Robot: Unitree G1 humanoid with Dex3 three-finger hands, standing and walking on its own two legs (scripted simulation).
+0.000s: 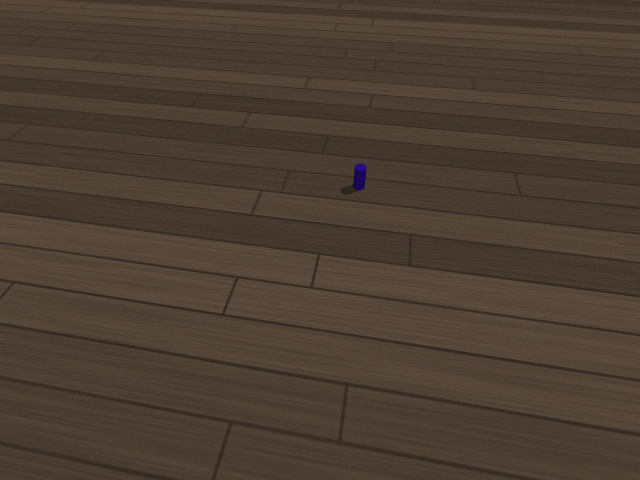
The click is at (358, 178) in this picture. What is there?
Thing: squat round
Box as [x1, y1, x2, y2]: [353, 164, 366, 189]
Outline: 356,164 354,170 353,187 355,189 362,189 364,187 366,167 363,164
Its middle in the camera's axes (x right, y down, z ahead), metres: +0.19 -0.28 +1.87
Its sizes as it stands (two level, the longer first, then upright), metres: 0.057 0.057 0.121
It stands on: the floor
